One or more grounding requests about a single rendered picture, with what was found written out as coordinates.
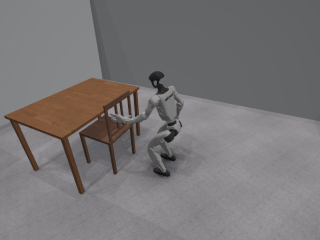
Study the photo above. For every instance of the left robot hand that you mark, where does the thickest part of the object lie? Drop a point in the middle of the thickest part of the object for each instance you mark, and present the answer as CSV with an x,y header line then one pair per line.
x,y
119,118

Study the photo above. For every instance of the robot right forearm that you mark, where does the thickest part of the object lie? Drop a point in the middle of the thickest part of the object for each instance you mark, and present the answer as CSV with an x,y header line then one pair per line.
x,y
178,110

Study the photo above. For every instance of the right robot shin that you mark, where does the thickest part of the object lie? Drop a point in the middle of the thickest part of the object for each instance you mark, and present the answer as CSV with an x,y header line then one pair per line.
x,y
166,148

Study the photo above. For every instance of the robot right thigh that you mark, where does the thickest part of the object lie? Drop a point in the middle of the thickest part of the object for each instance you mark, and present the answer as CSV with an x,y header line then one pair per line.
x,y
164,126

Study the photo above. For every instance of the robot right upper arm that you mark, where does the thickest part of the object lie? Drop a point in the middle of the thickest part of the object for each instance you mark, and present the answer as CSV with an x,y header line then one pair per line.
x,y
177,97

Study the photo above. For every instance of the table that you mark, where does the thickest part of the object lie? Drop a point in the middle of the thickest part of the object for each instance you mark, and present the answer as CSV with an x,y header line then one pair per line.
x,y
62,114

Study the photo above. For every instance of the chair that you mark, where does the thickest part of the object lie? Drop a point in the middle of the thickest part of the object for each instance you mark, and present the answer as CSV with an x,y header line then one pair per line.
x,y
107,131

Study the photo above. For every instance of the robot left forearm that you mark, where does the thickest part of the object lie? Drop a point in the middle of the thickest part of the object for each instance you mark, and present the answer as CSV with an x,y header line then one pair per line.
x,y
132,121

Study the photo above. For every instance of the robot left upper arm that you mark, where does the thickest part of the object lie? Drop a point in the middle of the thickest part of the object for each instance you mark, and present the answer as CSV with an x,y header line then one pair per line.
x,y
152,103

